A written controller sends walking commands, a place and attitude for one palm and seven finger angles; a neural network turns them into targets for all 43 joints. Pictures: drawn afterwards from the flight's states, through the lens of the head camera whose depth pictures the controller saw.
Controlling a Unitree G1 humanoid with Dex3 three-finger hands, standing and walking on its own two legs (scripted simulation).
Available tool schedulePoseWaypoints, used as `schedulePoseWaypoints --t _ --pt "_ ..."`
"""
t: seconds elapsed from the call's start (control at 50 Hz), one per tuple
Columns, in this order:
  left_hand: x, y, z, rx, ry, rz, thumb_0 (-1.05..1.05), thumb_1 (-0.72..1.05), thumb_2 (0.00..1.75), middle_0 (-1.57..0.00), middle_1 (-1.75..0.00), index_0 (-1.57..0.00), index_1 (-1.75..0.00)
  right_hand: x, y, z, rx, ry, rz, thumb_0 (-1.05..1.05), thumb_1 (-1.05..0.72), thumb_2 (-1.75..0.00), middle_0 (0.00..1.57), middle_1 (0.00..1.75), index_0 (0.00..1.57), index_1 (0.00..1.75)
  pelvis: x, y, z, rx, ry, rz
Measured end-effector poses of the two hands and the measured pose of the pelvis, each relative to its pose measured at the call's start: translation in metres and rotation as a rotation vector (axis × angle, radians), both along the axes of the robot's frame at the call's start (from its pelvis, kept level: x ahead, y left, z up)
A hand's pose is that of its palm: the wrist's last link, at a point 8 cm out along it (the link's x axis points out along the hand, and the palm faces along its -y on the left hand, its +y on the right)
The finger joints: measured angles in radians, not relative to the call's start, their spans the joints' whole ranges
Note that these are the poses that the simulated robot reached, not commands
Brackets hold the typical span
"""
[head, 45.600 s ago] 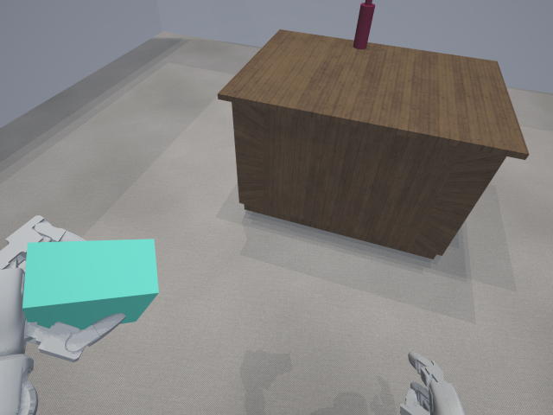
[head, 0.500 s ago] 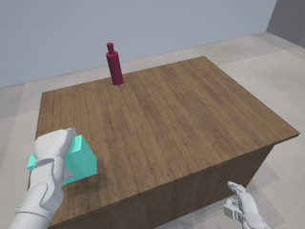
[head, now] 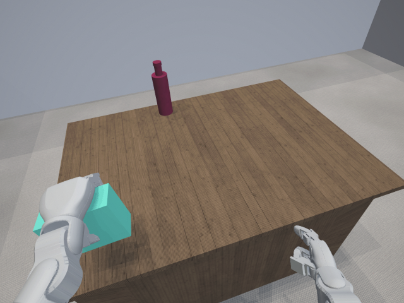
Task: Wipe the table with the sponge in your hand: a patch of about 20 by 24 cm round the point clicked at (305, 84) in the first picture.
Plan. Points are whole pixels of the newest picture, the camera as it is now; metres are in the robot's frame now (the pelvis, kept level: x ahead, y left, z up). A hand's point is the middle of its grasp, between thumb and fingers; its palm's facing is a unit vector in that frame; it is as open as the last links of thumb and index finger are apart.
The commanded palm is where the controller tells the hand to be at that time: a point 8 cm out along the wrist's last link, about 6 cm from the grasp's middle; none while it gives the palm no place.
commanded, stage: bring the sponge back beside the body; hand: left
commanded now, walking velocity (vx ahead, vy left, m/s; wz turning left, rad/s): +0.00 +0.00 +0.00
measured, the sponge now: (92, 225) +0.22 +0.28 +0.04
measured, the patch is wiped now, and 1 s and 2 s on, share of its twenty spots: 1.00 1.00 1.00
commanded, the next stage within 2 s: step back with the hand held close in 1.04 s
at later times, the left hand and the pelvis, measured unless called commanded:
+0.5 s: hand (73, 224) +0.19 +0.28 +0.10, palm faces +0.07 -0.16 -0.98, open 10.1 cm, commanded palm +0.16 +0.27 +0.17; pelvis -0.01 +0.00 +0.00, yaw -1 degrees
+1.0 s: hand (68, 235) +0.17 +0.27 +0.10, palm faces +0.12 -0.19 -0.97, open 10.1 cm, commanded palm +0.14 +0.27 +0.18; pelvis -0.02 -0.01 +0.00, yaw -1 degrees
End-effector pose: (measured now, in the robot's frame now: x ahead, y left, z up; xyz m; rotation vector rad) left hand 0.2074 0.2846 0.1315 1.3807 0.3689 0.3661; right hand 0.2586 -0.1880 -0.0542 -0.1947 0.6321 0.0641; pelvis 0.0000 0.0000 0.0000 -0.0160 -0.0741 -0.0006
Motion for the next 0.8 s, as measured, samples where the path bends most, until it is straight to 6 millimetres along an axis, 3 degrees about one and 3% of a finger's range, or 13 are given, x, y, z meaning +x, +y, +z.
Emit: schedulePoseWaypoints --t 0.18,0.54,0.8 --pt "-0.012 0.002 0.009 0.003 -0.02 0.021 -0.01 -0.5 1.04 -0.72 -1.32 -0.73 -1.34 0.001 0.008 0.005 0.013 -0.016 0.025 0.02 -0.9 -0.9 0.2 0.3 0.2 0.3 -0.004 -0.002 0.0 0.0 -0.009 -0.005" --pt "-0.039 -0.005 0.02 -0.01 -0.048 -0.001 -0.01 -0.5 1.04 -0.72 -1.32 -0.74 -1.34 -0.015 -0.007 0.001 0.0 -0.016 -0.001 0.02 -0.9 -0.9 0.2 0.3 0.2 0.3 -0.012 -0.005 -0.001 0.001 -0.029 -0.015" --pt "-0.06 -0.008 0.027 -0.029 -0.085 0.011 -0.01 -0.5 1.04 -0.72 -1.31 -0.74 -1.34 -0.015 -0.005 0.007 0.007 -0.053 0.011 0.02 -0.9 -0.9 0.2 0.3 0.2 0.3 -0.018 -0.008 -0.002 0.0 -0.041 -0.011"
